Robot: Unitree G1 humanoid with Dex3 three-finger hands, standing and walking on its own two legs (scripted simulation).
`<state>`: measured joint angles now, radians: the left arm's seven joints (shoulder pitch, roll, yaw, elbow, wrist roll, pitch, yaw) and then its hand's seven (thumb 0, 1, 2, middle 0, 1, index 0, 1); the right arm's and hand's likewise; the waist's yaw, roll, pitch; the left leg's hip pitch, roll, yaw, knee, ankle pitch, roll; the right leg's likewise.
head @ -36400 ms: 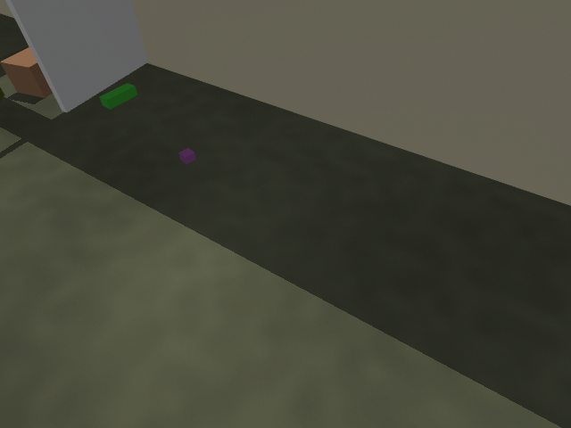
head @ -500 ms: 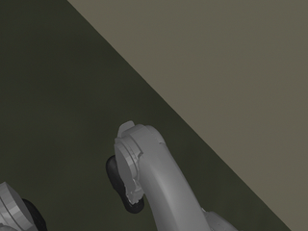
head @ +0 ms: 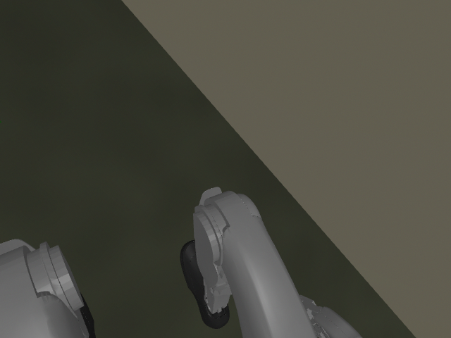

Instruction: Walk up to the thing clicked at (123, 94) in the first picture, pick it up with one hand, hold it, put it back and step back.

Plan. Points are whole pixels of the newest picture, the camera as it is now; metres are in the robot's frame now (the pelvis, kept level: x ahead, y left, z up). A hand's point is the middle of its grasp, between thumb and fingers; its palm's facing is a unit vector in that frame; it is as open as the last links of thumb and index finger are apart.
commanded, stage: settle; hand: left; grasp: from above
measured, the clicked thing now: out of the picture +0.46 +0.37 -0.25
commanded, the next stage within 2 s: lift in 0.32 s
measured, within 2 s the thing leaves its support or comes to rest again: neither
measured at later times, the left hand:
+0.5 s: hand out of the picture +0.43 +0.37 -0.16, palm faces -0.32 -0.29 -0.90, open 10.7 cm
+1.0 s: hand out of the picture +0.37 +0.36 -0.04, palm faces -0.34 -0.27 -0.90, open 10.6 cm
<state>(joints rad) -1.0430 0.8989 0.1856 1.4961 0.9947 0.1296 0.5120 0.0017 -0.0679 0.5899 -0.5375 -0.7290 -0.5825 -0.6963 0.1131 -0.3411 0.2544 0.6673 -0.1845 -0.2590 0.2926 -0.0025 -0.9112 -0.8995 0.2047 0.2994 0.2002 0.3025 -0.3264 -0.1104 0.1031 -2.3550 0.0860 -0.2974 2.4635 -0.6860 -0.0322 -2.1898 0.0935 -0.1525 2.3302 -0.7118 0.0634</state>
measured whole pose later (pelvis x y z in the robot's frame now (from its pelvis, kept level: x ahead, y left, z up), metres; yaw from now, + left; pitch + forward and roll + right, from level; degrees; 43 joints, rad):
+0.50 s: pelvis +0.00 -0.01 +0.00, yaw +5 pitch +32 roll -9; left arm -1.00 0.76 0.15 1.38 0.97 0.18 0.33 0.00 -0.10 0.60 -0.54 -0.76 -0.59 -0.73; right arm 0.15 -0.29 0.16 0.68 -0.13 -0.14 0.23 0.00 -0.90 -0.90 0.20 0.30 0.20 0.30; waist -0.26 -0.02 0.00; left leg -2.34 0.09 -0.21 2.42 -0.66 -0.03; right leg -2.22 0.07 -0.08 2.35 -0.71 0.05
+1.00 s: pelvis -0.01 -0.01 +0.08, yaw +9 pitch +33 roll -6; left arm -0.75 0.59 0.07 1.06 0.95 0.18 0.18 0.01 -0.04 0.53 -0.55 -0.71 -0.59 -0.68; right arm 0.18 -0.28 0.02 0.70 -0.05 -0.04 0.12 0.00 -0.91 -0.90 0.21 0.30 0.20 0.30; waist -0.16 0.04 -0.14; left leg -2.13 0.08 -0.13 2.15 -0.61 -0.02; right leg -2.03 0.04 -0.05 2.12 -0.68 0.03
